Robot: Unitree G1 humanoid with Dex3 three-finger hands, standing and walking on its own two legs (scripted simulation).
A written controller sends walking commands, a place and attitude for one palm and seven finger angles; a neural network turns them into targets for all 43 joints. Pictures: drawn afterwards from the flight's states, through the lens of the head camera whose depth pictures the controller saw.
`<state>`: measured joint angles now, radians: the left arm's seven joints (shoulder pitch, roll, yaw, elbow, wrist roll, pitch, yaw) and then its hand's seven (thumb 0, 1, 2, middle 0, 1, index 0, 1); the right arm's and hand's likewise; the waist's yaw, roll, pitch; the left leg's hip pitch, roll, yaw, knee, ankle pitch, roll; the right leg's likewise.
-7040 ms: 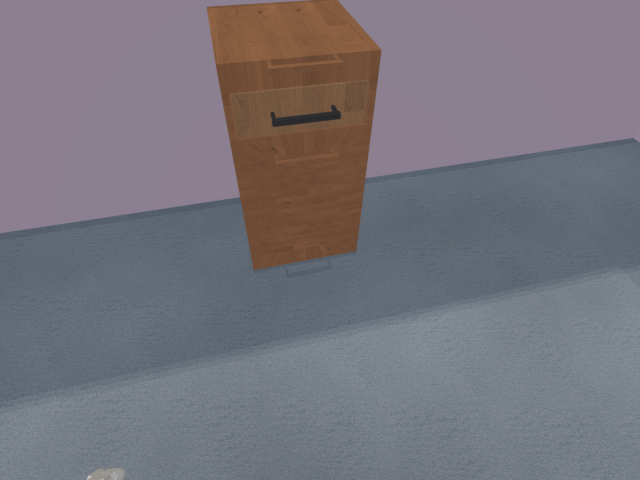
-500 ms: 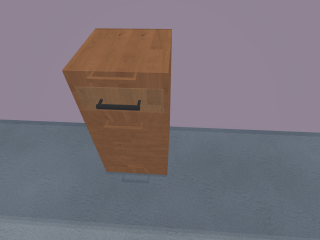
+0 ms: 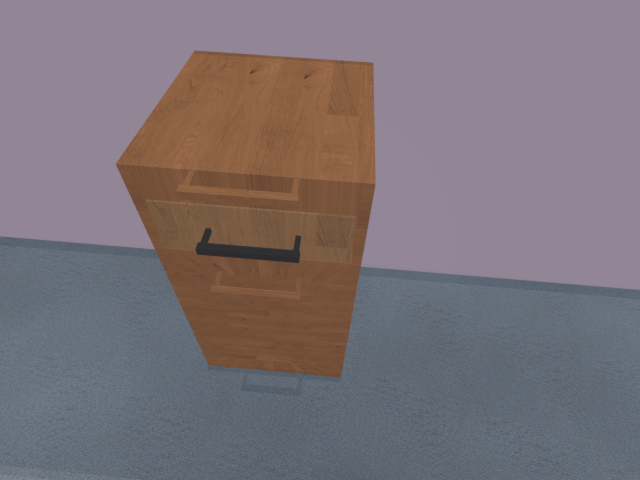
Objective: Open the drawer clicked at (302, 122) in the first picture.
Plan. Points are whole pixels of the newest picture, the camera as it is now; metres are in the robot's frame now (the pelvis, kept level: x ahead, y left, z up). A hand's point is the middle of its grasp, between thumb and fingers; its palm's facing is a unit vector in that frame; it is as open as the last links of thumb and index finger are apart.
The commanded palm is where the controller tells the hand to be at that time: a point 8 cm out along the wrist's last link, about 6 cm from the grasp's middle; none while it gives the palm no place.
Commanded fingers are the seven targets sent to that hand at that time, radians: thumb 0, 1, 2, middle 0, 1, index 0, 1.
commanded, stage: come to a stop and stand still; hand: left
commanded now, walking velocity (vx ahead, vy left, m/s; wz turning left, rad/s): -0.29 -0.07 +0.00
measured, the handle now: (250, 245) +0.53 +0.17 -0.09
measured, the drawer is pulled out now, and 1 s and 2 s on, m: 0.00 0.00 0.00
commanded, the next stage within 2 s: look again from close up in 1.14 s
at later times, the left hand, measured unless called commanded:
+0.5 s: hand out of the picture +0.07 +0.19 -0.17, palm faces +0.05 -0.97 -0.23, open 7.4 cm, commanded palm none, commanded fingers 0.00 0.90 0.90 -0.20 -0.30 -0.20 -0.30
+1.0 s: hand out of the picture -0.06 +0.18 -0.17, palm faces +0.01 -0.98 -0.18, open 7.4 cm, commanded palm none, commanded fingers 0.00 0.90 0.90 -0.20 -0.30 -0.20 -0.30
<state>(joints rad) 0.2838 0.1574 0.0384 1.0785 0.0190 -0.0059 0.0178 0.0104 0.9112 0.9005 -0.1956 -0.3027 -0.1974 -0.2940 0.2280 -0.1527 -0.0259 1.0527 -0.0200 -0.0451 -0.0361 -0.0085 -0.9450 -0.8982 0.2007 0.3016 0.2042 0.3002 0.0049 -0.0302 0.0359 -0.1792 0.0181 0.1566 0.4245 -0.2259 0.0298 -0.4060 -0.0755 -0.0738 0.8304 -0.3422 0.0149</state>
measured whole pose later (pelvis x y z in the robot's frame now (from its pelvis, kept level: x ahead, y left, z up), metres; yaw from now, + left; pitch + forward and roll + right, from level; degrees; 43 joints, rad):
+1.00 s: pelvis -0.04 +0.02 +0.00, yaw -1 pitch -2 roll +0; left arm 0.30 0.13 0.00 1.16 0.01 0.01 0.03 0.01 0.91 0.90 -0.20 -0.30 -0.20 -0.29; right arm 0.28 -0.14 0.00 1.14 -0.01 0.00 -0.03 0.00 -0.91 -0.90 0.20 0.30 0.20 0.30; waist 0.00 0.01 0.02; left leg -0.15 0.01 0.05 0.40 -0.23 0.00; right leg -0.18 -0.02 -0.02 0.43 -0.22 0.00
